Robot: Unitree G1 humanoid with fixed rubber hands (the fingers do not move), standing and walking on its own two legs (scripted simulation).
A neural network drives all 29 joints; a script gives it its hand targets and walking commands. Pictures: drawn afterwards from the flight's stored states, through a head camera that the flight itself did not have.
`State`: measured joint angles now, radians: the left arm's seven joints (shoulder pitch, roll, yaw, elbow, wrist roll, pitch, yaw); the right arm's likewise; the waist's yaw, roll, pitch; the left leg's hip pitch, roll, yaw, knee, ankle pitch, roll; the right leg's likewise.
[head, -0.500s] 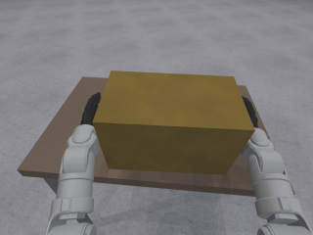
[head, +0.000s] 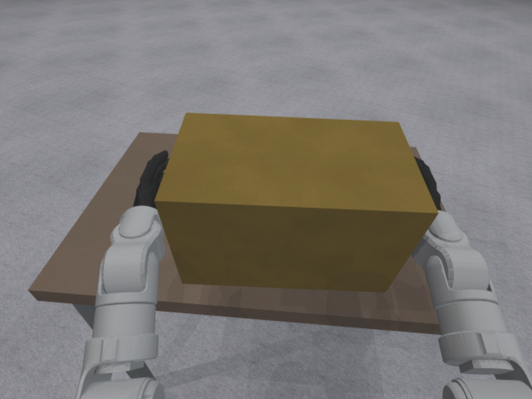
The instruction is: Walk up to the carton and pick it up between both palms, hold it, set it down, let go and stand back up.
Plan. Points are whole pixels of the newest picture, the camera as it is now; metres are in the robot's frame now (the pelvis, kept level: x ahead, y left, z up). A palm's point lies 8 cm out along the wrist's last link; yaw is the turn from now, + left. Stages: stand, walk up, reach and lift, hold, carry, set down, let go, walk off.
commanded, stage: hold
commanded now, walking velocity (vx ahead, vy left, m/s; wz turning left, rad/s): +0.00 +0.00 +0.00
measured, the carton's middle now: (288, 204) +0.35 -0.01 +0.16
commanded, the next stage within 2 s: none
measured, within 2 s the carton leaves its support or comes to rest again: neither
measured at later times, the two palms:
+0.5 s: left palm (137, 203) +0.34 +0.20 +0.17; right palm (416, 202) +0.35 -0.19 +0.17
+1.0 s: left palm (138, 203) +0.34 +0.20 +0.17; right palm (416, 199) +0.35 -0.19 +0.17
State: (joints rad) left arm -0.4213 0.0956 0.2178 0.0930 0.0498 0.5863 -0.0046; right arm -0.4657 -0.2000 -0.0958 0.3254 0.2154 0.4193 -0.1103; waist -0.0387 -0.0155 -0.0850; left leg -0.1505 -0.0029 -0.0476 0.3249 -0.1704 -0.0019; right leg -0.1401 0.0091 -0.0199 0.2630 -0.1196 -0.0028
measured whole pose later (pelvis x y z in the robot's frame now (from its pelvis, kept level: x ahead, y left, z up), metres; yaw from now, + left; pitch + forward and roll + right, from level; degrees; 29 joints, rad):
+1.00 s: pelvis +0.00 +0.00 +0.00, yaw +1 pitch -1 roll -1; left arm -0.46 0.10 0.26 0.09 0.06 0.65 -0.03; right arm -0.53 -0.18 -0.11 0.34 0.20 0.48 -0.11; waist -0.04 -0.02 -0.09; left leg -0.15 -0.01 -0.07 0.32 -0.16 -0.01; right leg -0.13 0.01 -0.03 0.26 -0.12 -0.01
